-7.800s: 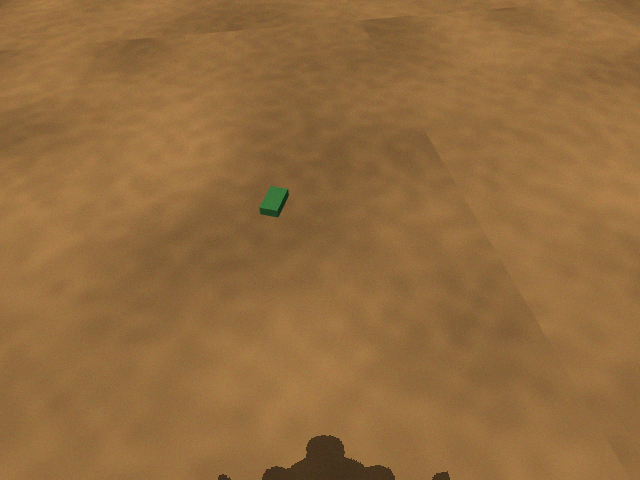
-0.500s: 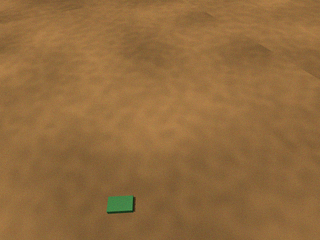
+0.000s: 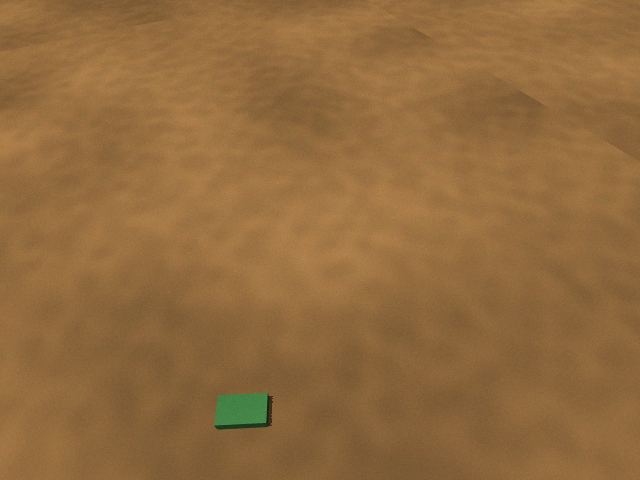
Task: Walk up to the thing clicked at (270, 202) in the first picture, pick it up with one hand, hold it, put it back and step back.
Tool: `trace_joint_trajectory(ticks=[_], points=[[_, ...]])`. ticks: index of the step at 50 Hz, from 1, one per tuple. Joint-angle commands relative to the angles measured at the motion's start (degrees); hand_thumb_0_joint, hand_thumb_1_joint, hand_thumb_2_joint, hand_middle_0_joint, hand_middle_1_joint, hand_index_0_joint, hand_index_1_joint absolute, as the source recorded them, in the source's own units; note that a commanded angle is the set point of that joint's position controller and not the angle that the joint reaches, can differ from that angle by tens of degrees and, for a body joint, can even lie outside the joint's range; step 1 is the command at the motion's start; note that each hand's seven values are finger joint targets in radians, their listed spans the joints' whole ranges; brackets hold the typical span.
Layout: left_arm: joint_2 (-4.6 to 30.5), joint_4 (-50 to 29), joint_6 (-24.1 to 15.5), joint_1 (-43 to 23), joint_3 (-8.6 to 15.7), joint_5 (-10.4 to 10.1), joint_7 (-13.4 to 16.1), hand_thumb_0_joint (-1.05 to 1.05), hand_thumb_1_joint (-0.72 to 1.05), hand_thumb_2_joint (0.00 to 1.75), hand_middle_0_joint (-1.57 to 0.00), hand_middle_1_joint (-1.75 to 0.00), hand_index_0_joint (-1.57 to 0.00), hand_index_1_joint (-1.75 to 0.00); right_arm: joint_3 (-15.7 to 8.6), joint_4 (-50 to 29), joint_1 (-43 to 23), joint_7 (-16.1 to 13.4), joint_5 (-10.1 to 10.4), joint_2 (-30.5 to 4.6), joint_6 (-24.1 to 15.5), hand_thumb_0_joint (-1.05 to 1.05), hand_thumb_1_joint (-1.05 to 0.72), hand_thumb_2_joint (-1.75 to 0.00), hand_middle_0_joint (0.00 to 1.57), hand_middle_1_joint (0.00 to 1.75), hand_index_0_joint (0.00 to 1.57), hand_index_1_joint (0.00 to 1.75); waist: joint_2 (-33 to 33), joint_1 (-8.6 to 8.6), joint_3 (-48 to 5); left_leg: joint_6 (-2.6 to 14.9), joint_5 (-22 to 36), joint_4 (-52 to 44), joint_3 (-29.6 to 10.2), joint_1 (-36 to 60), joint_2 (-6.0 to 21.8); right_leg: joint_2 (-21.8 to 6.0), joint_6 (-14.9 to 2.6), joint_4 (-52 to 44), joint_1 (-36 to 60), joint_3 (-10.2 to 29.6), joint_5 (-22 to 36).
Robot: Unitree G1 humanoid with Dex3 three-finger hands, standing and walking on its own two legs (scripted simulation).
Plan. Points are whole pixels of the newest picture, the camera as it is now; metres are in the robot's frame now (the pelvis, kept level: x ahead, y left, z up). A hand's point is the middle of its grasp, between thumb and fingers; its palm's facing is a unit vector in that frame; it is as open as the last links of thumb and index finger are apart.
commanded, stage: stand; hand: left
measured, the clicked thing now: (242, 410) +0.44 +0.29 -0.76
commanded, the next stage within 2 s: walk up in 1.02 s
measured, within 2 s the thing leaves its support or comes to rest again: neither
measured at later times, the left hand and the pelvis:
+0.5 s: hand out of the picture +0.07 +0.25 -0.16, palm faces -0.02 -0.94 -0.34, open 7.4 cm; pelvis +0.00 +0.00 +0.00, yaw +0 degrees
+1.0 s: hand out of the picture +0.05 +0.26 -0.16, palm faces -0.02 -0.94 -0.34, open 7.4 cm; pelvis -0.01 +0.00 +0.00, yaw +0 degrees
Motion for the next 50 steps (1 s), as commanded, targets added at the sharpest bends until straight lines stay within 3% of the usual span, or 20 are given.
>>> trace_joint_trajectory(ticks=[1, 4, 11, 16, 21, 26, 31, 36, 43, 50], points=[[12.3, -3.3, -1.0, -1.6, 2.4, 0.3, 0.9, 0.00, 0.90, 0.90, -0.20, -0.30, -0.20, -0.30, -2.5, -3.6, -2.0, -0.6, 0.2, -12.3, -1.1, 0.00, -0.90, -0.90, 0.20, 0.30, 0.20, 0.30, -0.1, -0.27, -4.7, 1.86, 11.2, -2.3, -3.9, 2.5, 6.4, -4.8, -3.23, -1.9, -0.4, 2.5, 11.0], [12.2, -3.7, -1.2, -1.8, 2.3, 0.2, 0.9, 0.00, 0.90, 0.90, -0.20, -0.30, -0.20, -0.30, -2.6, -3.7, -1.6, -0.6, 0.1, -12.4, -1.1, 0.00, -0.90, -0.90, 0.20, 0.30, 0.20, 0.30, 0.2, -0.45, -4.9, 1.91, 12.1, -1.8, -3.6, 1.8, 6.4, -5.2, -3.12, -2.0, 0.6, 2.8, 12.6], [12.4, -3.4, -0.9, -1.6, 2.3, 0.2, 0.9, 0.00, 0.90, 0.90, -0.20, -0.30, -0.20, -0.30, -2.5, -3.6, -1.4, -0.6, 0.1, -12.2, -1.1, 0.00, -0.90, -0.90, 0.20, 0.30, 0.20, 0.30, 0.4, -0.39, -3.9, 1.68, 9.1, -2.9, -4.0, 0.6, 6.2, -4.8, -3.18, -2.1, 0.1, 2.6, 8.9], [12.3, -3.5, -1.2, -1.0, 2.3, 0.3, 1.0, 0.00, 0.90, 0.90, -0.20, -0.30, -0.20, -0.30, -2.5, -3.8, -1.4, -0.6, 0.3, -12.4, -1.2, 0.00, -0.90, -0.90, 0.20, 0.30, 0.20, 0.30, -0.2, -0.32, -5.4, 2.09, 13.4, -1.6, -4.0, 2.7, 6.5, -5.1, -3.04, -1.4, 0.7, 2.4, 13.5], [12.2, -3.4, -1.0, -1.2, 2.2, 0.1, 1.0, 0.00, 0.90, 0.90, -0.20, -0.30, -0.20, -0.30, -2.5, -3.8, -1.4, -0.6, 0.2, -12.2, -0.9, 0.00, -0.90, -0.90, 0.20, 0.30, 0.20, 0.30, 0.1, -0.42, -3.0, 1.75, 9.6, -2.4, -4.0, 1.1, 6.1, -4.7, -3.02, -2.3, -0.8, 2.3, 9.2], [12.5, -3.7, -1.3, -0.9, 2.3, 0.1, 0.9, 0.00, 0.90, 0.90, -0.20, -0.30, -0.20, -0.30, -2.5, -4.0, -1.5, -0.6, 0.3, -12.1, -0.9, 0.00, -0.90, -0.90, 0.20, 0.30, 0.20, 0.30, 0.3, -0.37, -4.3, 1.81, 12.1, -1.7, -3.8, 2.0, 6.2, -5.1, -3.17, -1.9, 0.4, 2.7, 12.8], [12.3, -3.8, -1.1, -0.9, 2.3, 0.2, 0.9, 0.00, 0.90, 0.90, -0.20, -0.30, -0.20, -0.30, -2.5, -4.0, -1.2, -0.6, 0.2, -12.2, -1.0, 0.00, -0.90, -0.90, 0.20, 0.30, 0.20, 0.30, 0.5, -0.38, -3.8, 1.76, 10.9, -2.2, -4.0, 1.0, 6.3, -4.9, -3.19, -1.9, 0.3, 2.5, 10.9], [12.3, -3.7, -0.8, -0.7, 2.5, 0.2, 0.8, 0.00, 0.90, 0.90, -0.20, -0.30, -0.20, -0.30, -2.6, -3.9, -1.2, -0.5, 0.1, -12.5, -1.0, 0.00, -0.90, -0.90, 0.20, 0.30, 0.20, 0.30, 1.2, -0.29, -1.7, 1.94, 4.1, -3.6, -4.2, -0.5, 5.9, -4.6, -3.37, -2.9, -1.3, 2.7, 5.7], [12.6, -4.0, -1.1, -0.7, 2.5, 0.3, 0.8, 0.00, 0.90, 0.90, -0.20, -0.30, -0.20, -0.30, -2.5, -4.2, -1.0, -0.5, 0.2, -12.2, -1.1, 0.00, -0.90, -0.90, 0.20, 0.30, 0.20, 0.30, 0.0, -0.40, -4.4, 2.02, 10.0, -2.2, -4.3, 1.7, 6.4, -4.9, -3.34, -1.7, -0.1, 2.6, 10.1], [12.4, -3.7, -0.9, -0.5, 2.4, 0.1, 0.8, 0.00, 0.90, 0.90, -0.20, -0.30, -0.20, -0.30, -2.4, -3.9, -0.6, -0.5, 0.1, -12.2, -1.0, 0.00, -0.90, -0.90, 0.20, 0.30, 0.20, 0.30, 0.2, -0.26, -2.5, 1.95, 6.9, -3.0, -4.3, -0.2, 6.0, -4.6, -3.40, -2.1, -0.4, 2.8, 7.4]])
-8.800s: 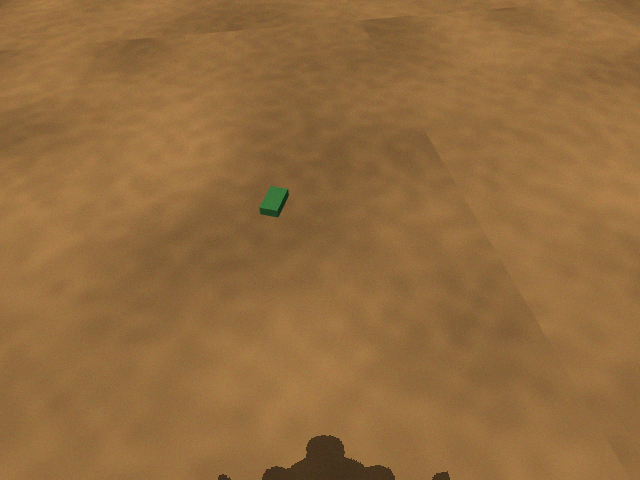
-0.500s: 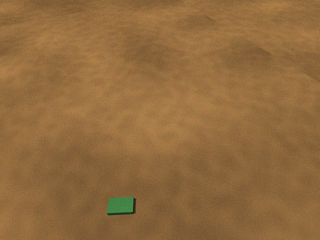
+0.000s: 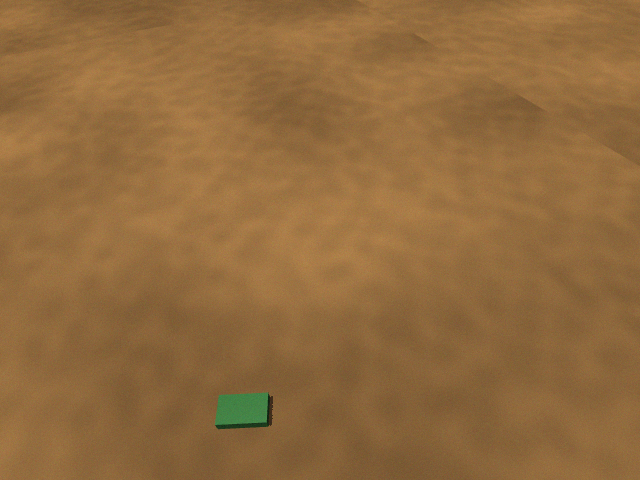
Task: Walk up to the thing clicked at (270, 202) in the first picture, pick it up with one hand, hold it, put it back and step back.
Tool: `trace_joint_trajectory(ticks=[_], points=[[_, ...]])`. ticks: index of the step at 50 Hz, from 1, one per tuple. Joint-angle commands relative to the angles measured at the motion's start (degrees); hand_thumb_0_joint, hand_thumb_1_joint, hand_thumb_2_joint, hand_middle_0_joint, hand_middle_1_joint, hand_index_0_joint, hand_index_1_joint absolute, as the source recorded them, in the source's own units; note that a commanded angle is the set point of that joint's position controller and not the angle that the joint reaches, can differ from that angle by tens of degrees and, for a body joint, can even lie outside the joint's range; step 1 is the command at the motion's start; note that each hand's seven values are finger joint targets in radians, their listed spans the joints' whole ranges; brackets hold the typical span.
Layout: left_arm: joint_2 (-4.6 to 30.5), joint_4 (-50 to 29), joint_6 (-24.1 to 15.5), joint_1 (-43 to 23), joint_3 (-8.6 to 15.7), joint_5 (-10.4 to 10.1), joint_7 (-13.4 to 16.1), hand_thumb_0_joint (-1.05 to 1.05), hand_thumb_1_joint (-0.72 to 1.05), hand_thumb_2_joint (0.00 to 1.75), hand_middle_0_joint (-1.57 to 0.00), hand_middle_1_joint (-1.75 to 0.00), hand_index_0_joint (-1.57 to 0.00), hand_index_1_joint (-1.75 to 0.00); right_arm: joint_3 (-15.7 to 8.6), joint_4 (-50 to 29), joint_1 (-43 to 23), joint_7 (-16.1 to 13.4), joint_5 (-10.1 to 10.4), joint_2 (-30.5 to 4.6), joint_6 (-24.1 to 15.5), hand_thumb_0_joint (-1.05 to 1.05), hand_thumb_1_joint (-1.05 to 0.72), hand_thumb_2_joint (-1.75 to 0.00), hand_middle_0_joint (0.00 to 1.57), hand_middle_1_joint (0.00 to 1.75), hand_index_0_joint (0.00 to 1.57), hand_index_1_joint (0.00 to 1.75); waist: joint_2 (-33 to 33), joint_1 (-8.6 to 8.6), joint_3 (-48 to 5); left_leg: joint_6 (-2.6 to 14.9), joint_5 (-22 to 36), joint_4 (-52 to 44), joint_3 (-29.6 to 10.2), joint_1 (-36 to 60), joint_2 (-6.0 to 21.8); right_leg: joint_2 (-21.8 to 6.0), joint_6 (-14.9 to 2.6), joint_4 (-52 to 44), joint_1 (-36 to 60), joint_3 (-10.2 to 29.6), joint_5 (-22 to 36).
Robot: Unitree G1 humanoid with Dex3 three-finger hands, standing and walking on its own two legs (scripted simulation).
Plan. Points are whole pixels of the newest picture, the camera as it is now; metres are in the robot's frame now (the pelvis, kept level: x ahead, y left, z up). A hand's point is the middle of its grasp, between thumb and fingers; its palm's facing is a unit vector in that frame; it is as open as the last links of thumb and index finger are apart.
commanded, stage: stand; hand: left
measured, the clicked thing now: (243, 410) +0.45 +0.28 -0.76
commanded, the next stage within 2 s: walk up in 0.02 s
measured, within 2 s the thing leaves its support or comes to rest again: neither
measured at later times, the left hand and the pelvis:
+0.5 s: hand out of the picture +0.06 +0.37 -0.17, palm faces -0.02 -0.91 -0.41, open 7.4 cm; pelvis +0.01 +0.09 -0.02, yaw +0 degrees
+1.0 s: hand out of the picture +0.14 +0.32 -0.16, palm faces -0.07 -0.95 -0.31, open 7.4 cm; pelvis +0.02 +0.08 -0.01, yaw -3 degrees
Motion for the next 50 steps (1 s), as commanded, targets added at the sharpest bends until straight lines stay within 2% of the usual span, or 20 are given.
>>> trace_joint_trajectory(ticks=[1, 3, 5, 7, 10, 13, 14, 15, 16, 19, 23, 25, 27, 29, 30, 33, 36, 38, 41, 50], points=[[17.2, -2.9, -2.0, 3.9, 4.6, 0.3, 2.6, 0.00, 0.90, 0.90, -0.20, -0.30, -0.20, -0.30, -5.5, -6.7, -2.2, 0.7, -2.3, -17.1, 1.2, 0.00, -0.90, -0.90, 0.20, 0.30, 0.20, 0.30, 5.5, 1.46, -1.7, 3.01, 1.2, 2.6, -1.0, -4.2, 2.6, -6.5, -5.01, -1.6, 1.3, 4.8, 4.2], [21.2, -3.1, -2.4, 7.5, 6.5, 1.0, 4.0, 0.00, 0.90, 0.90, -0.20, -0.30, -0.20, -0.30, -5.2, -9.8, -3.0, 1.7, -2.6, -12.5, 2.8, 0.00, -0.90, -0.90, 0.20, 0.30, 0.20, 0.30, -4.1, 3.28, -0.9, 1.42, -13.0, 15.6, -0.1, -13.0, -0.7, -15.9, -11.23, -5.6, 3.0, 15.8, 1.0], [21.8, -6.7, -2.7, 5.4, 7.7, 2.0, 4.8, 0.00, 0.90, 0.90, -0.20, -0.30, -0.20, -0.30, -6.1, -12.9, -1.3, 2.7, -3.1, -13.1, 4.1, 0.00, -0.90, -0.90, 0.20, 0.30, 0.20, 0.30, -6.8, 2.59, 1.2, 1.76, -17.4, 32.4, -7.7, -19.6, 2.8, -21.7, -17.58, -6.3, -1.4, 20.7, -3.4], [19.3, -9.5, -2.9, 0.7, 7.2, 2.1, 5.0, 0.00, 0.90, 0.90, -0.20, -0.30, -0.20, -0.30, -6.9, -13.7, 2.6, 3.3, -2.4, -13.0, 4.4, 0.00, -0.90, -0.90, 0.20, 0.30, 0.20, 0.30, -7.8, -0.61, 1.1, 1.79, -16.8, 34.2, -9.6, -19.3, 4.9, -18.6, -16.68, -4.1, -3.6, 14.8, -0.6], [18.5, -11.6, -3.0, 0.2, 6.9, 2.7, 4.2, 0.00, 0.90, 0.90, -0.20, -0.30, -0.20, -0.30, -7.2, -14.7, 4.3, 3.7, -2.5, -12.4, 3.9, 0.00, -0.90, -0.90, 0.20, 0.30, 0.20, 0.30, -10.0, -0.89, -0.7, 1.82, -18.4, 23.4, -6.2, -13.9, 4.6, -15.4, -14.40, 1.2, -5.9, 9.0, 5.2], [13.6, -13.5, -1.5, -1.8, 5.0, 1.5, 2.7, 0.00, 0.90, 0.90, -0.20, -0.30, -0.20, -0.30, -8.6, -11.4, 12.6, 2.5, -2.4, -13.0, 2.3, 0.00, -0.90, -0.90, 0.20, 0.30, 0.20, 0.30, -0.7, -5.07, -3.8, 1.93, -2.3, 0.9, -0.8, 2.3, -0.1, -4.7, -7.69, 21.4, -13.8, -1.2, 2.4], [7.9, -14.4, -1.0, 1.5, 3.5, 0.6, 2.6, 0.00, 0.90, 0.90, -0.20, -0.30, -0.20, -0.30, -9.2, -12.8, 11.4, 1.8, -3.4, -17.9, 1.5, 0.00, -0.90, -0.90, 0.20, 0.30, 0.20, 0.30, 15.5, -3.52, -3.6, 5.09, 3.9, -4.9, -20.7, 3.5, 12.6, 5.0, -4.20, 32.5, -22.7, -2.6, -18.7], [11.4, -12.9, -0.5, 2.5, 4.3, 0.4, 3.4, 0.00, 0.90, 0.90, -0.20, -0.30, -0.20, -0.30, -9.2, -15.2, 7.1, 1.6, -2.2, -21.9, 0.8, 0.00, -0.90, -0.90, 0.20, 0.30, 0.20, 0.30, 14.0, -2.56, -5.2, 13.09, -5.1, -5.1, -28.9, -4.4, 18.5, 4.1, -4.43, 34.8, -18.7, 4.2, -26.0], [13.9, -11.9, -0.4, 1.4, 4.5, 0.3, 3.5, 0.00, 0.90, 0.90, -0.20, -0.30, -0.20, -0.30, -8.9, -16.1, 4.3, 1.3, -1.7, -21.0, 0.7, 0.00, -0.90, -0.90, 0.20, 0.30, 0.20, 0.30, 10.0, -1.92, -2.1, 14.87, -8.4, -4.6, -27.3, -10.8, 18.8, 3.0, -4.53, 38.3, -16.0, 6.5, -25.8], [13.0, -9.2, -0.8, 5.2, 4.3, -0.8, 2.3, 0.00, 0.90, 0.90, -0.20, -0.30, -0.20, -0.30, -6.7, -16.4, 1.0, -0.1, -1.4, -16.3, -0.4, 0.00, -0.90, -0.90, 0.20, 0.30, 0.20, 0.30, 10.0, 1.01, -0.7, 11.33, 3.9, 2.0, -16.4, -6.0, 14.4, 1.4, -4.28, 30.1, -15.9, 4.7, -18.2], [12.2, -9.8, -0.4, 3.4, 4.5, 0.5, 1.4, 0.00, 0.90, 0.90, -0.20, -0.30, -0.20, -0.30, -6.3, -15.5, 3.7, -0.6, -0.5, -16.6, -1.1, 0.00, -0.90, -0.90, 0.20, 0.30, 0.20, 0.30, 9.6, -0.62, -2.7, 11.37, 22.1, 6.5, -14.4, -2.3, 15.0, 2.3, -4.30, 17.8, -9.7, -0.6, -14.8], [11.7, -9.7, 0.0, 4.4, 4.9, 0.9, 1.3, 0.00, 0.90, 0.90, -0.20, -0.30, -0.20, -0.30, -5.9, -15.5, 3.7, -1.2, 0.3, -16.6, -1.0, 0.00, -0.90, -0.90, 0.20, 0.30, 0.20, 0.30, 8.5, 0.57, -2.2, 9.92, 25.0, 8.9, -13.3, -3.5, 14.2, 3.0, -5.42, 10.8, -5.6, -1.5, -8.5], [15.2, -10.0, -0.2, 4.9, 5.8, 1.6, 1.1, 0.00, 0.90, 0.90, -0.20, -0.30, -0.20, -0.30, -5.2, -15.9, 4.4, -1.6, 1.4, -14.6, -0.9, 0.00, -0.90, -0.90, 0.20, 0.30, 0.20, 0.30, 1.2, 0.77, -4.7, 5.73, 19.9, 13.1, -9.4, -7.4, 9.7, -1.7, -8.09, 6.1, 2.0, 5.7, 11.3], [16.6, -12.2, -0.1, -0.7, 5.4, 0.8, 0.3, 0.00, 0.90, 0.90, -0.20, -0.30, -0.20, -0.30, -4.8, -15.3, 4.0, -2.1, 1.6, -11.8, -0.8, 0.00, -0.90, -0.90, 0.20, 0.30, 0.20, 0.30, -5.4, -1.21, -4.3, 2.20, -6.2, 15.3, -2.3, -4.2, 1.1, -9.7, -14.39, 4.4, -5.5, 13.3, 11.4], [15.1, -13.3, 0.1, -2.7, 4.9, 0.7, 0.0, 0.00, 0.90, 0.90, -0.20, -0.30, -0.20, -0.30, -4.7, -14.1, 5.4, -2.3, 1.1, -11.7, -1.0, 0.00, -0.90, -0.90, 0.20, 0.30, 0.20, 0.30, -5.4, -2.11, -3.8, 2.17, -8.5, 12.2, -2.6, -2.1, 1.2, -10.0, -14.18, 4.9, -7.7, 12.9, 11.1], [12.8, -12.9, 0.6, -2.4, 4.3, 0.4, -0.3, 0.00, 0.90, 0.90, -0.20, -0.30, -0.20, -0.30, -5.1, -12.8, 4.3, -2.1, 0.1, -15.3, -2.3, 0.00, -0.90, -0.90, 0.20, 0.30, 0.20, 0.30, -1.5, -1.17, -2.6, 6.25, 4.1, 3.8, -10.9, -1.2, 9.0, -1.9, -6.99, 10.9, -8.9, 5.5, 8.7], [12.0, -12.1, 0.9, -1.3, 4.5, 0.5, -0.3, 0.00, 0.90, 0.90, -0.20, -0.30, -0.20, -0.30, -4.8, -12.7, 3.0, -2.3, 0.3, -16.3, -3.0, 0.00, -0.90, -0.90, 0.20, 0.30, 0.20, 0.30, 1.6, -0.18, -2.6, 9.48, 14.4, 2.8, -13.2, -1.3, 13.6, -0.1, -5.75, 12.6, -6.9, 4.0, 5.0], [11.9, -11.7, 0.6, -1.1, 4.3, 0.4, -0.6, 0.00, 0.90, 0.90, -0.20, -0.30, -0.20, -0.30, -4.4, -12.8, 1.7, -2.3, 0.3, -15.4, -3.0, 0.00, -0.90, -0.90, 0.20, 0.30, 0.20, 0.30, 3.6, 0.03, -4.3, 6.79, 16.7, 4.3, -8.7, -1.0, 10.8, -1.2, -6.49, 9.5, -3.8, 4.6, 9.6], [12.5, -11.1, 0.6, -2.0, 4.2, 0.2, -0.9, 0.00, 0.90, 0.90, -0.20, -0.30, -0.20, -0.30, -3.8, -12.6, 0.1, -2.1, 0.5, -13.7, -2.7, 0.00, -0.90, -0.90, 0.20, 0.30, 0.20, 0.30, 4.1, 0.04, -4.7, 3.46, 8.9, 3.3, -4.9, -3.0, 7.2, -2.5, -7.42, 6.7, -0.2, 6.4, 13.4], [12.8, -9.3, 0.4, -4.0, 4.2, 0.3, -0.9, 0.00, 0.90, 0.90, -0.20, -0.30, -0.20, -0.30, -3.4, -10.8, -0.4, -1.8, 0.1, -13.6, -2.6, 0.00, -0.90, -0.90, 0.20, 0.30, 0.20, 0.30, 0.2, -0.36, -3.5, 2.86, 5.2, 0.4, -3.3, -0.2, 6.9, -2.9, -6.84, 1.5, -1.5, 7.6, 11.0]])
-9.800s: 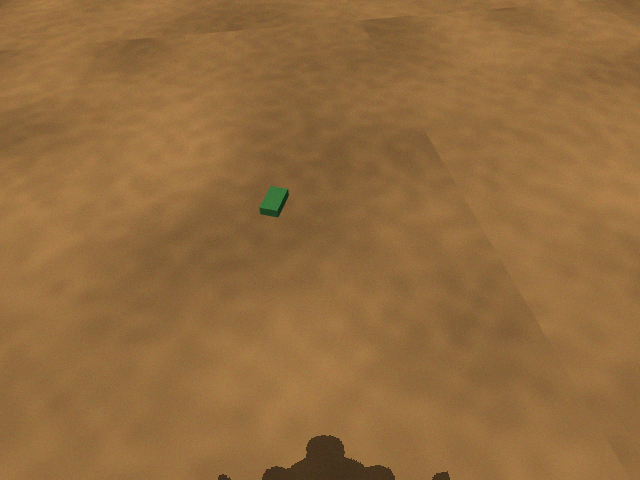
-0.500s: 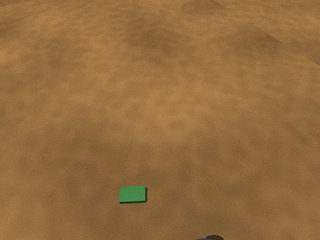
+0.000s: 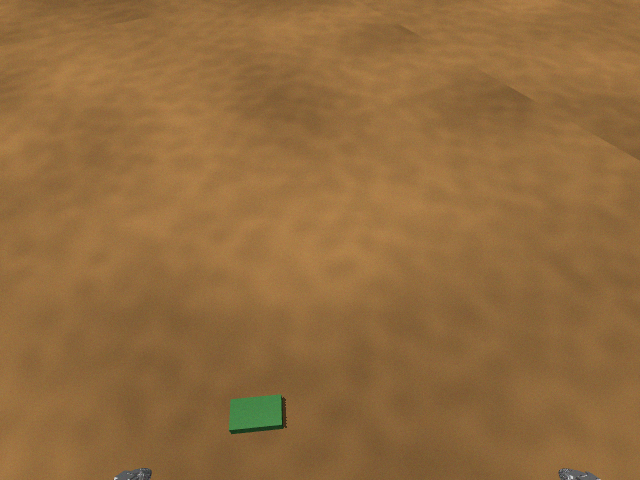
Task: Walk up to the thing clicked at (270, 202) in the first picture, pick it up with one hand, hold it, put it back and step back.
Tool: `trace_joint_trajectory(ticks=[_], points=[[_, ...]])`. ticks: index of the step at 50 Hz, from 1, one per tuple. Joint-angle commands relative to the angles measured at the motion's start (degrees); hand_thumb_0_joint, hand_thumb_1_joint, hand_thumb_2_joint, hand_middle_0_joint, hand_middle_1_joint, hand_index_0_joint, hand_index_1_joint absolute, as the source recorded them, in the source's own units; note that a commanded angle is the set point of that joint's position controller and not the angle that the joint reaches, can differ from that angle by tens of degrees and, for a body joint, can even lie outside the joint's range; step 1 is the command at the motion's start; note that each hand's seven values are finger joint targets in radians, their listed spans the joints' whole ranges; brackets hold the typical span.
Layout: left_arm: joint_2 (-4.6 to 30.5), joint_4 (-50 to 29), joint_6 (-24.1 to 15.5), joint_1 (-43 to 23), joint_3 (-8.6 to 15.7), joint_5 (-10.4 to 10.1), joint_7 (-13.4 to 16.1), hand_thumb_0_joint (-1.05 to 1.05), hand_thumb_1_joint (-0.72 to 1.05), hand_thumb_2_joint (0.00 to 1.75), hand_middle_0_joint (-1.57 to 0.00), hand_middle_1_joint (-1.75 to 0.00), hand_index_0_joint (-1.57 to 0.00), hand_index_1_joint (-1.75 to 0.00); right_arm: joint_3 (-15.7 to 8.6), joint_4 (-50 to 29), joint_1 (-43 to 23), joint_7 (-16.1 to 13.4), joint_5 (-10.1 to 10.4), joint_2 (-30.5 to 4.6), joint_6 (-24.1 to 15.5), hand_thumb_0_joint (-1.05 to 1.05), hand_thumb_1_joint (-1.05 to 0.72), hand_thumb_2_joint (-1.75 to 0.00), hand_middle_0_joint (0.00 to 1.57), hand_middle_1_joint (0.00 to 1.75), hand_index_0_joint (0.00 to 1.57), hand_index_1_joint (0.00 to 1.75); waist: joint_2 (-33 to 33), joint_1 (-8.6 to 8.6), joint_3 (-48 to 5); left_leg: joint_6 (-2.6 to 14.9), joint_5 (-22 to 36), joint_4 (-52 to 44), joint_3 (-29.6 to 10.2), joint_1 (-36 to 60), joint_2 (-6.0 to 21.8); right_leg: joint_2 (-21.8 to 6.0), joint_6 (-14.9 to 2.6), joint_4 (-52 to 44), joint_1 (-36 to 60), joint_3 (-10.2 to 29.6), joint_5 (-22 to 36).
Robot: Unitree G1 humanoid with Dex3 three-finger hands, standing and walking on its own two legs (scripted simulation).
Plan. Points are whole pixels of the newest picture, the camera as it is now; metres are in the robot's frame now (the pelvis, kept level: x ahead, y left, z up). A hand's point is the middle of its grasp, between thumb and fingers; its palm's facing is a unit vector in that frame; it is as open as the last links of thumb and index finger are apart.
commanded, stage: walk up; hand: left
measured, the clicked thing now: (256, 413) +0.42 +0.22 -0.76
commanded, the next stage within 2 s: stand in 0.88 s
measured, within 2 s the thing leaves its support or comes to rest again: neither
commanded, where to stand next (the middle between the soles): +0.05 -0.02 m, yaw +2 degrees
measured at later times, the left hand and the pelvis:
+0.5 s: hand out of the picture +0.08 +0.24 -0.15, palm faces -0.02 -0.95 -0.32, open 7.4 cm; pelvis +0.00 -0.01 +0.00, yaw -1 degrees
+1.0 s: hand out of the picture +0.09 +0.24 -0.15, palm faces -0.04 -0.94 -0.33, open 7.4 cm; pelvis +0.00 -0.01 +0.01, yaw -1 degrees
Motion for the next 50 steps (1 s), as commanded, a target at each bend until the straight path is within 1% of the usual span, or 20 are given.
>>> trace_joint_trajectory(ticks=[1, 4, 6, 9, 12, 15, 19, 22, 25, 28, 31, 35, 40, 42, 43, 44, 45, 46, 48, 50], points=[[12.4, -2.8, -1.2, -1.6, 3.1, 0.2, 0.9, 0.00, 0.90, 0.90, -0.20, -0.30, -0.20, -0.30, -2.8, -3.3, -1.7, -0.4, 0.0, -11.6, -1.2, 0.00, -0.90, -0.90, 0.20, 0.30, 0.20, 0.30, 0.5, 0.14, -4.6, 2.53, 7.7, -5.3, -5.4, 1.1, 6.5, -7.6, -2.58, -5.9, 1.1, 7.3, 13.2], [12.4, -2.4, -1.2, -1.9, 3.2, 0.2, 0.9, 0.00, 0.90, 0.90, -0.20, -0.30, -0.20, -0.30, -2.9, -2.4, -1.2, -0.4, 0.0, -11.7, -1.2, 0.00, -0.90, -0.90, 0.20, 0.30, 0.20, 0.30, 0.5, -0.05, -4.1, 2.28, 5.1, -6.1, -5.1, 1.2, 6.1, -7.8, -2.74, -7.3, 0.5, 8.1, 9.6], [12.3, -2.1, -1.3, -1.5, 3.3, 0.2, 0.9, 0.00, 0.90, 0.90, -0.20, -0.30, -0.20, -0.30, -3.0, -2.0, -1.0, -0.4, 0.0, -12.0, -1.3, 0.00, -0.90, -0.90, 0.20, 0.30, 0.20, 0.30, 0.4, -0.07, -5.6, 2.51, 6.5, -5.9, -5.0, 2.7, 6.4, -7.8, -2.83, -7.0, 0.9, 7.9, 11.2], [11.9, -1.7, -1.4, -1.2, 3.2, 0.1, 0.9, 0.00, 0.90, 0.90, -0.20, -0.30, -0.20, -0.30, -2.6, -1.7, -1.5, -0.4, 0.0, -11.3, -1.3, 0.00, -0.90, -0.90, 0.20, 0.30, 0.20, 0.30, 0.0, 0.15, -5.3, 2.29, 7.0, -6.0, -4.7, 3.1, 6.3, -7.8, -2.46, -8.0, 0.3, 8.2, 12.5], [12.5, -1.5, -1.4, -1.3, 3.6, 0.3, 1.0, 0.00, 0.90, 0.90, -0.20, -0.30, -0.20, -0.30, -2.9, -1.2, -0.9, -0.4, 0.0, -11.9, -1.2, 0.00, -0.90, -0.90, 0.20, 0.30, 0.20, 0.30, -0.5, -0.07, -5.0, 2.41, 7.3, -5.8, -4.4, 3.2, 6.4, -7.7, -2.46, -7.7, 0.2, 8.0, 12.9], [12.4, -1.3, -1.4, -1.3, 3.8, 0.2, 1.1, 0.00, 0.90, 0.90, -0.20, -0.30, -0.20, -0.30, -2.8, -0.9, -0.4, -0.5, 0.0, -11.4, -1.2, 0.00, -0.90, -0.90, 0.20, 0.30, 0.20, 0.30, -0.7, -0.25, -4.7, 2.25, 6.8, -5.9, -4.2, 2.9, 6.4, -7.8, -2.42, -8.2, 0.1, 8.2, 11.4], [12.2, -1.4, -1.4, -1.3, 3.7, 0.2, 1.1, 0.00, 0.90, 0.90, -0.20, -0.30, -0.20, -0.30, -2.7, -0.5, -0.2, -0.6, 0.0, -11.4, -1.2, 0.00, -0.90, -0.90, 0.20, 0.30, 0.20, 0.30, -0.3, -0.42, -4.9, 2.37, 6.7, -5.9, -4.3, 2.8, 6.5, -7.6, -2.42, -8.0, -0.1, 8.3, 11.4], [11.7, -1.0, -1.3, -0.9, 3.5, 0.0, 1.1, 0.00, 0.90, 0.90, -0.20, -0.30, -0.20, -0.30, -2.4, -0.2, -0.6, -0.5, 0.0, -11.1, -1.3, 0.00, -0.90, -0.90, 0.20, 0.30, 0.20, 0.30, 0.7, 0.05, -4.1, 2.38, 6.9, -6.9, -4.7, 2.7, 6.9, -7.3, -2.00, -8.2, -0.6, 8.0, 10.9], [12.1, -0.7, -1.2, -0.7, 3.7, 0.1, 1.1, 0.00, 0.90, 0.90, -0.20, -0.30, -0.20, -0.30, -2.4, 0.1, -0.5, -0.6, 0.1, -11.3, -1.4, 0.00, -0.90, -0.90, 0.20, 0.30, 0.20, 0.30, 0.8, 0.06, -4.5, 2.35, 7.5, -6.8, -4.6, 3.3, 7.0, -7.0, -2.08, -7.6, -0.8, 7.9, 10.9], [11.7, -0.6, -1.2, -0.7, 3.5, 0.1, 1.0, 0.00, 0.90, 0.90, -0.20, -0.30, -0.20, -0.30, -2.5, 0.3, -0.4, -0.6, 0.1, -11.7, -1.5, 0.00, -0.90, -0.90, 0.20, 0.30, 0.20, 0.30, 1.5, -0.13, -5.4, 2.75, 8.6, -7.2, -5.0, 3.2, 7.6, -6.8, -1.99, -6.8, 0.3, 7.5, 13.2], [11.5, -0.4, -1.2, -0.5, 3.3, 0.0, 1.1, 0.00, 0.90, 0.90, -0.20, -0.30, -0.20, -0.30, -2.3, 0.4, -1.1, -0.6, 0.0, -11.2, -1.4, 0.00, -0.90, -0.90, 0.20, 0.30, 0.20, 0.30, 1.7, 0.03, -4.8, 2.35, 8.3, -7.7, -4.5, 3.0, 7.4, -6.8, -1.85, -7.5, -0.1, 7.8, 12.7], [11.8, -0.3, -1.1, -0.4, 3.4, 0.2, 1.1, 0.00, 0.90, 0.90, -0.20, -0.30, -0.20, -0.30, -2.6, 0.6, -1.0, -0.7, 0.1, -11.9, -1.3, 0.00, -0.90, -0.90, 0.20, 0.30, 0.20, 0.30, 1.8, -0.13, -5.4, 2.80, 7.9, -7.2, -4.8, 3.5, 7.7, -6.7, -2.00, -6.9, 0.3, 7.5, 12.6], [11.8, -0.3, -1.1, -1.2, 3.3, 0.0, 1.0, 0.00, 0.90, 0.90, -0.20, -0.30, -0.20, -0.30, -2.3, 0.7, -1.4, -0.6, 0.0, -11.3, -1.3, 0.00, -0.90, -0.90, 0.20, 0.30, 0.20, 0.30, 1.3, -0.27, -4.2, 2.26, 7.1, -7.7, -4.3, 2.7, 7.2, -6.9, -1.92, -7.9, -0.5, 8.2, 12.0], [11.6, 0.0, -1.2, -1.2, 3.2, 0.1, 1.0, 0.00, 0.90, 0.90, -0.20, -0.30, -0.20, -0.30, -2.2, 0.7, -1.5, -0.5, 0.0, -11.3, -1.3, 0.00, -0.90, -0.90, 0.20, 0.30, 0.20, 0.30, 1.1, -0.11, -4.4, 2.41, 7.6, -7.8, -4.5, 2.7, 7.4, -6.9, -1.64, -8.2, 0.2, 8.1, 12.8], [11.9, -0.1, -1.2, -1.0, 3.3, 0.2, 1.1, 0.00, 0.90, 0.90, -0.20, -0.30, -0.20, -0.30, -2.4, 0.8, -1.6, -0.5, 0.0, -11.5, -1.3, 0.00, -0.90, -0.90, 0.20, 0.30, 0.20, 0.30, 0.8, -0.23, -5.0, 2.43, 7.5, -7.6, -4.1, 3.5, 7.3, -6.9, -1.88, -8.0, -0.1, 8.2, 12.4], [10.8, 0.8, -2.1, -1.6, 2.2, -0.3, 1.5, 0.00, 0.90, 0.90, -0.20, -0.30, -0.20, -0.30, -1.5, 1.7, -3.4, -0.1, -0.1, -9.7, -0.7, 0.00, -0.90, -0.90, 0.20, 0.30, 0.20, 0.30, 4.3, 0.13, -5.5, 2.08, 7.2, -7.6, -4.4, 3.3, 6.9, -8.6, -1.34, -10.0, 1.1, 8.6, 13.3], [11.6, 1.0, -2.6, -1.9, 2.2, -0.3, 1.7, 0.00, 0.90, 0.90, -0.20, -0.30, -0.20, -0.30, -1.3, 1.6, -3.0, 0.1, 0.1, -9.3, -0.5, 0.00, -0.90, -0.90, 0.20, 0.30, 0.20, 0.30, 3.4, -0.38, -6.1, 1.82, 7.1, -7.9, -4.5, 3.3, 6.8, -8.6, -1.13, -9.9, 2.1, 8.4, 13.5], [12.0, 1.4, -2.8, -2.0, 2.3, -0.4, 1.9, 0.00, 0.90, 0.90, -0.20, -0.30, -0.20, -0.30, -1.2, 1.9, -2.8, 0.2, 0.1, -9.2, -0.3, 0.00, -0.90, -0.90, 0.20, 0.30, 0.20, 0.30, 2.3, -0.44, -5.6, 1.80, 6.7, -8.5, -4.7, 3.6, 6.8, -8.5, -1.04, -10.1, 1.4, 8.4, 13.5], [11.9, 2.2, -3.2, -1.9, 1.9, -0.3, 2.2, 0.00, 0.90, 0.90, -0.20, -0.30, -0.20, -0.30, -1.1, 2.6, -2.7, 0.5, 0.1, -9.8, -0.3, 0.00, -0.90, -0.90, 0.20, 0.30, 0.20, 0.30, 1.2, -0.42, -5.5, 1.71, 8.9, -8.3, -4.9, 4.2, 7.0, -8.6, -0.61, -10.2, 2.3, 7.6, 15.5], [12.0, 2.5, -3.2, -2.0, 1.8, -0.4, 2.3, 0.00, 0.90, 0.90, -0.20, -0.30, -0.20, -0.30, -1.2, 3.1, -2.5, 0.5, 0.1, -10.1, -0.3, 0.00, -0.90, -0.90, 0.20, 0.30, 0.20, 0.30, 0.4, -0.32, -5.7, 1.52, 9.0, -8.8, -5.0, 4.5, 6.9, -8.5, -0.59, -10.5, 2.2, 7.3, 15.4]])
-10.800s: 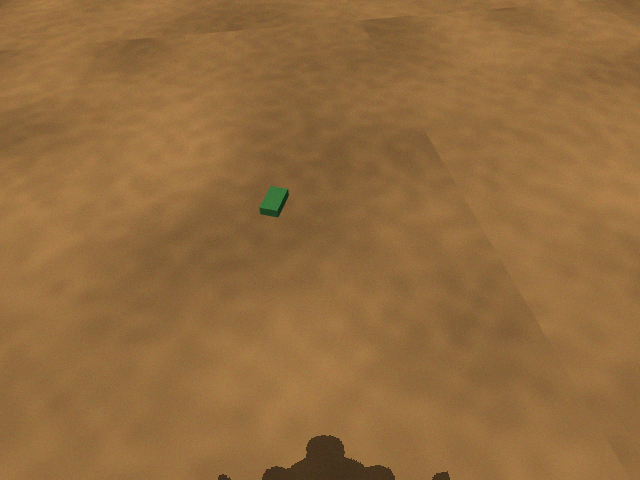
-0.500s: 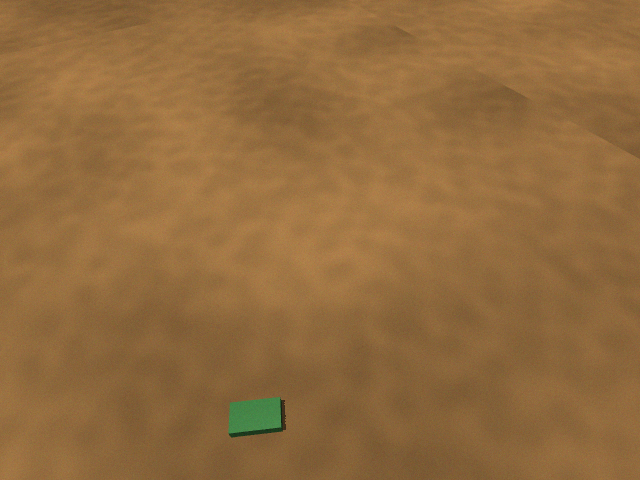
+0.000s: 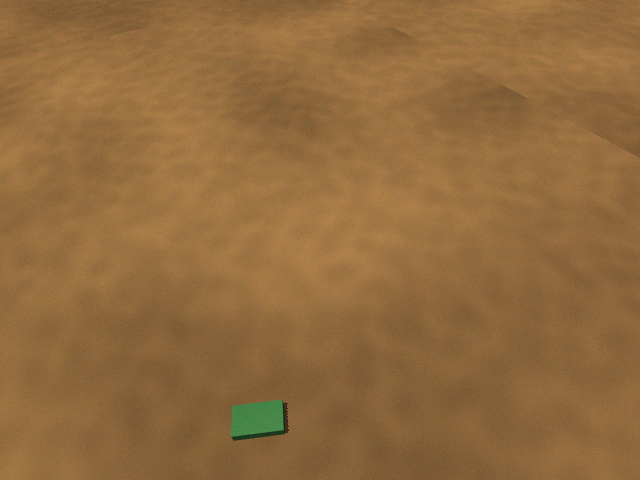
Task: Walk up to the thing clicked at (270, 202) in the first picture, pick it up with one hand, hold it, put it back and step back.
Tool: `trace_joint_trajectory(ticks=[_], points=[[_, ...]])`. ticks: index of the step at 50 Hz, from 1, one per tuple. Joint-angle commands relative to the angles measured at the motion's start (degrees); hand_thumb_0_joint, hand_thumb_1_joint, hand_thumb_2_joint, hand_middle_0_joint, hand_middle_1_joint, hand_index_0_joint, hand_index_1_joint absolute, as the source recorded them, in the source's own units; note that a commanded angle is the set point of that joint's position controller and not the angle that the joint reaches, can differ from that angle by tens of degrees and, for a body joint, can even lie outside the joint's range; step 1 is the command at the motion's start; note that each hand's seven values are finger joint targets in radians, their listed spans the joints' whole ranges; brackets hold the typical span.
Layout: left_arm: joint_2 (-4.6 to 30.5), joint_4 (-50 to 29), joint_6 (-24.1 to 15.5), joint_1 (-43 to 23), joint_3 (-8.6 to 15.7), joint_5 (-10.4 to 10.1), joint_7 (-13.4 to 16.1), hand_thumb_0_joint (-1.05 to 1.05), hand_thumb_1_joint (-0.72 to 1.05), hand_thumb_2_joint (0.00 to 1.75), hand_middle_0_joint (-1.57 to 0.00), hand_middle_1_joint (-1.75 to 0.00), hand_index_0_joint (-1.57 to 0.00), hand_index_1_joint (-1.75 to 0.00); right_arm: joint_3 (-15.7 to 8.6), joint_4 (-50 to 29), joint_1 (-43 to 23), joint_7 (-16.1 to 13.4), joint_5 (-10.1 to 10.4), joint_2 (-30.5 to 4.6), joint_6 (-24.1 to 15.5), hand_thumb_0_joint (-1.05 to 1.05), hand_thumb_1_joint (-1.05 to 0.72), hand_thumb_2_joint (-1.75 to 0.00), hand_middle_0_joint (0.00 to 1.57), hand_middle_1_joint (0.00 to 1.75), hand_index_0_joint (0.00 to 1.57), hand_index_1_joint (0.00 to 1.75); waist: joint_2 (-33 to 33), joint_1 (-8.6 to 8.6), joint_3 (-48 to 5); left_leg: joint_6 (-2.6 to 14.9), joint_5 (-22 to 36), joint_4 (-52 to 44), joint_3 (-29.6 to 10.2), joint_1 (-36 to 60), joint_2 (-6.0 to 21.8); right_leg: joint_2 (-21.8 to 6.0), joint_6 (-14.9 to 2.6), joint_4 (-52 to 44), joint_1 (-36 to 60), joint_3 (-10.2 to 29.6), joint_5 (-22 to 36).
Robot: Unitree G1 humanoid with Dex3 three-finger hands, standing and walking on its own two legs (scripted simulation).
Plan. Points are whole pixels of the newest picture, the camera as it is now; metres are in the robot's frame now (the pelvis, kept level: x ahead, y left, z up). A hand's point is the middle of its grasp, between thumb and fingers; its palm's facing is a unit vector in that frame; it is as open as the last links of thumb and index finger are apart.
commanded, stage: stand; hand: left
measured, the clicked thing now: (258, 419) +0.42 +0.24 -0.76
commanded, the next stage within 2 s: none
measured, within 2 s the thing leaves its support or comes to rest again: neither
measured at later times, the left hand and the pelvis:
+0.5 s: hand out of the picture +0.08 +0.27 -0.16, palm faces +0.00 -0.94 -0.35, open 7.4 cm; pelvis +0.01 +0.02 +0.00, yaw +1 degrees
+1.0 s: hand out of the picture +0.07 +0.28 -0.16, palm faces +0.01 -0.94 -0.34, open 7.4 cm; pelvis +0.00 +0.03 +0.00, yaw +2 degrees
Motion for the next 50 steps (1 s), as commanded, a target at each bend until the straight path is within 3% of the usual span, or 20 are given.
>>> trace_joint_trajectory(ticks=[1, 8, 11, 13, 22, 26, 32, 50], points=[[12.8, -2.7, -1.8, -2.5, 2.2, -0.1, 1.3, 0.00, 0.90, 0.90, -0.20, -0.30, -0.20, -0.30, -2.2, -2.6, -1.9, -0.1, 0.0, -11.5, -1.1, 0.00, -0.90, -0.90, 0.20, 0.30, 0.20, 0.30, -0.4, 0.08, -4.5, 2.27, 6.6, -3.2, -5.7, 2.1, 6.2, -9.6, -0.26, -3.9, 0.7, 6.8, 12.6], [12.3, -1.7, -1.8, -2.3, 1.8, -0.1, 1.5, 0.00, 0.90, 0.90, -0.20, -0.30, -0.20, -0.30, -2.1, -1.7, -2.6, 0.0, -0.1, -11.4, -1.2, 0.00, -0.90, -0.90, 0.20, 0.30, 0.20, 0.30, -0.9, 0.41, -3.4, 2.27, 5.3, -4.3, -6.5, 2.6, 6.3, -9.2, 0.19, -4.4, -1.4, 5.8, 8.4], [12.4, -1.6, -1.9, -2.8, 1.7, 0.0, 1.7, 0.00, 0.90, 0.90, -0.20, -0.30, -0.20, -0.30, -2.3, -1.5, -2.1, 0.0, -0.2, -11.3, -1.0, 0.00, -0.90, -0.90, 0.20, 0.30, 0.20, 0.30, -0.9, 0.12, -4.4, 2.29, 5.8, -4.3, -6.5, 2.4, 6.3, -9.4, 0.15, -4.3, -0.6, 5.6, 8.8], [12.5, -1.5, -2.0, -2.3, 1.7, -0.1, 1.6, 0.00, 0.90, 0.90, -0.20, -0.30, -0.20, -0.30, -2.1, -1.4, -2.2, 0.0, -0.1, -11.0, -1.2, 0.00, -0.90, -0.90, 0.20, 0.30, 0.20, 0.30, -0.2, 0.24, -5.0, 2.37, 9.1, -3.9, -6.5, 2.9, 6.5, -9.8, 0.13, -3.6, 0.6, 5.7, 12.8], [12.4, -1.2, -1.9, -2.3, 1.6, 0.1, 1.9, 0.00, 0.90, 0.90, -0.20, -0.30, -0.20, -0.30, -2.4, -1.2, -2.6, -0.2, 0.0, -11.1, -1.0, 0.00, -0.90, -0.90, 0.20, 0.30, 0.20, 0.30, 0.2, 0.16, -5.6, 2.54, 12.5, -3.5, -6.4, 3.4, 6.5, -9.9, 0.26, -2.8, 1.5, 4.8, 14.9], [12.4, -1.0, -1.8, -2.0, 1.5, 0.0, 2.0, 0.00, 0.90, 0.90, -0.20, -0.30, -0.20, -0.30, -2.2, -1.3, -3.1, -0.1, 0.1, -10.8, -1.0, 0.00, -0.90, -0.90, 0.20, 0.30, 0.20, 0.30, 0.0, 0.33, -4.0, 2.34, 10.4, -4.3, -6.9, 2.9, 6.2, -9.6, 0.50, -3.6, 0.0, 4.6, 11.5], [12.4, -1.1, -1.9, -1.7, 1.6, 0.2, 2.1, 0.00, 0.90, 0.90, -0.20, -0.30, -0.20, -0.30, -2.5, -1.5, -3.3, -0.2, 0.1, -11.4, -0.9, 0.00, -0.90, -0.90, 0.20, 0.30, 0.20, 0.30, 0.4, 0.20, -5.1, 2.66, 12.0, -3.5, -6.8, 3.3, 6.2, -10.1, 0.40, -3.4, 1.4, 4.7, 13.9], [12.4, -1.7, -1.7, -1.7, 1.6, 0.2, 2.1, 0.00, 0.90, 0.90, -0.20, -0.30, -0.20, -0.30, -2.6, -1.8, -3.2, -0.1, 0.0, -11.1, -1.0, 0.00, -0.90, -0.90, 0.20, 0.30, 0.20, 0.30, -0.3, 0.22, -4.0, 2.79, 9.7, -4.5, -7.8, 1.5, 5.9, -10.1, 0.56, -3.8, 1.5, 4.0, 9.7]])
